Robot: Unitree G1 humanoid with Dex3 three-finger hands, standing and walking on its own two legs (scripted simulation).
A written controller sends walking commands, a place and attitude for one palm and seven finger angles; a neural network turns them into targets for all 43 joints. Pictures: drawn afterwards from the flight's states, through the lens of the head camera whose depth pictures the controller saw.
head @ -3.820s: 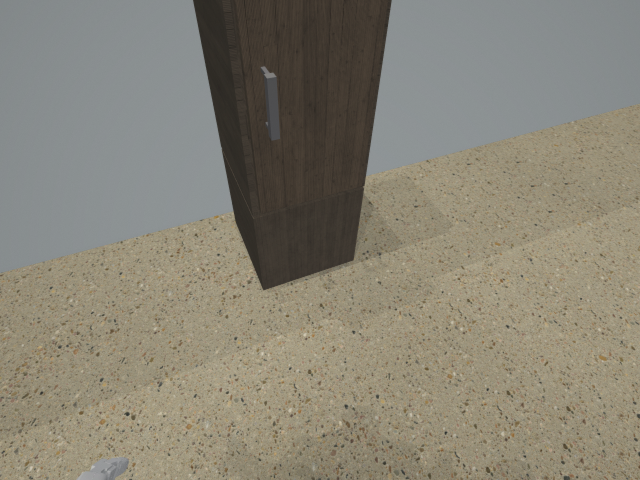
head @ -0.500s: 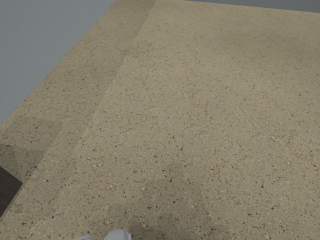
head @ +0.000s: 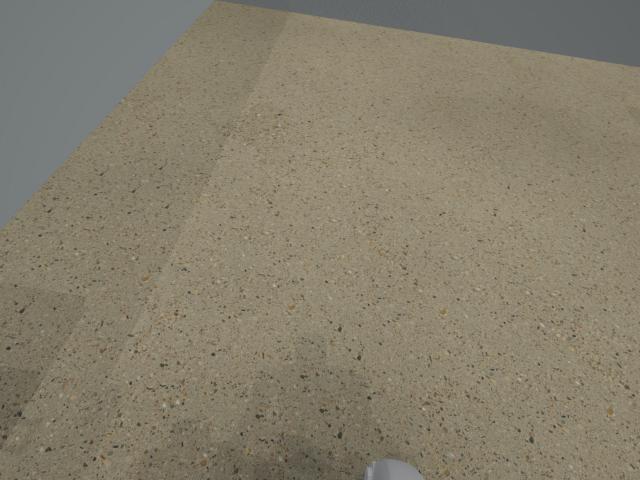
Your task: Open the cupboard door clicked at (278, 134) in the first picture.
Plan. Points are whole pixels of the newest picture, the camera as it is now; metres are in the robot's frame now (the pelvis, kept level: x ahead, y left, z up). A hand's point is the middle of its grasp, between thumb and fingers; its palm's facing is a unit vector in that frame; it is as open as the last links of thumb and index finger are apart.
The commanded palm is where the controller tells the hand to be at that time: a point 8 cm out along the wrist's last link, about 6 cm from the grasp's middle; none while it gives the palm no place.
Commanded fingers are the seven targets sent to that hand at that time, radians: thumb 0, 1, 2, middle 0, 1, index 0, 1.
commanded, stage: walk to a spot facing it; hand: left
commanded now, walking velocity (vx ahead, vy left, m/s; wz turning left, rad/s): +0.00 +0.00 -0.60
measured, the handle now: out of the picture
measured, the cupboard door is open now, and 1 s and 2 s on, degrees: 0 0 0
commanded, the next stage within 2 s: turn to face it in 0.02 s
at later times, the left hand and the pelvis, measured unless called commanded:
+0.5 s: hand (239, 403) +0.25 +0.14 -0.17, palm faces +0.07 -0.98 -0.16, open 7.2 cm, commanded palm none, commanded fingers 0.00 0.90 0.90 -0.20 -0.30 -0.20 -0.30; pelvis +0.13 -0.02 -0.01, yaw +3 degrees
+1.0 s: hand (128, 468) +0.15 +0.27 -0.17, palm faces +0.36 -0.90 -0.25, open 7.4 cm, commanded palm none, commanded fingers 0.00 0.90 0.90 -0.20 -0.30 -0.20 -0.30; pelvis +0.15 +0.04 +0.00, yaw +19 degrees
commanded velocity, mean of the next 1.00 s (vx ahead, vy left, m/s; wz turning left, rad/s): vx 0.00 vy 0.00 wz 0.49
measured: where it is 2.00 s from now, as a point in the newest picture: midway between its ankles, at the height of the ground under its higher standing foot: outside the picture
